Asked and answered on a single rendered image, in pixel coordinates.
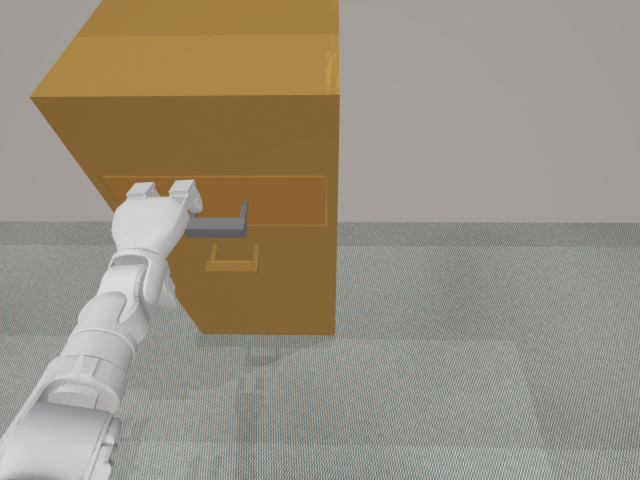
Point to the cabinet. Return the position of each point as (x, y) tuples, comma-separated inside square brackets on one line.
[(215, 88)]

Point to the left robot hand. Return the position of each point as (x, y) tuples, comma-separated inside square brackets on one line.
[(151, 222)]

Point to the left robot upper arm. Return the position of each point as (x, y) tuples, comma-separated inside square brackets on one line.
[(62, 442)]

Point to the left robot forearm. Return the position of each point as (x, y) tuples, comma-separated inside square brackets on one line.
[(91, 369)]

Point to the handle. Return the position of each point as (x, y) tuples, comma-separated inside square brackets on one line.
[(218, 227), (240, 269)]

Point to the drawer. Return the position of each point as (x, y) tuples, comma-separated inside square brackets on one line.
[(273, 200)]

